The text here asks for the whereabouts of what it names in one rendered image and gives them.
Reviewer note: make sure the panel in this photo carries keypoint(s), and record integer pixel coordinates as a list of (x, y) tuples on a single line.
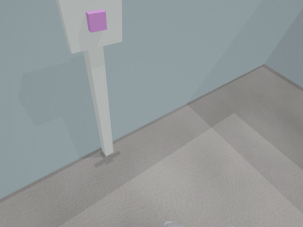
[(79, 38)]

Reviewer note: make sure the button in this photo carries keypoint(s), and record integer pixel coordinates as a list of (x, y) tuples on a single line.
[(96, 20)]

